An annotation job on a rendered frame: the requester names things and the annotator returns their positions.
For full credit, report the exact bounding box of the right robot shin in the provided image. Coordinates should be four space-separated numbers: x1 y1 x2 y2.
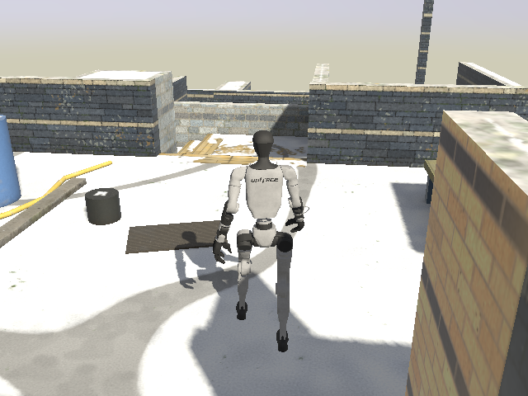
277 283 290 340

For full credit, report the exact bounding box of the left robot upper arm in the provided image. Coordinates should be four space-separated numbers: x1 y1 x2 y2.
226 166 247 214

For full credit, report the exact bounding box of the robot left forearm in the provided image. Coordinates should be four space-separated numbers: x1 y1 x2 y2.
215 201 233 243

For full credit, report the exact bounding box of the robot right hand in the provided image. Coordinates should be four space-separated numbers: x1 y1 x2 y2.
285 218 304 233

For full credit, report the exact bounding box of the robot right forearm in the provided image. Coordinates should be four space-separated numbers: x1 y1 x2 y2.
292 197 304 222

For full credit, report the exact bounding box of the right robot upper arm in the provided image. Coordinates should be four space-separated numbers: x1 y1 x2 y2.
280 165 301 208

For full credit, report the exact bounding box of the left robot foot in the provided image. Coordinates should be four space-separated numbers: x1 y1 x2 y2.
236 301 248 320

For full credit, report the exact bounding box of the robot left hand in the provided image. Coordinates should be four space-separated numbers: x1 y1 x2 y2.
213 240 232 264

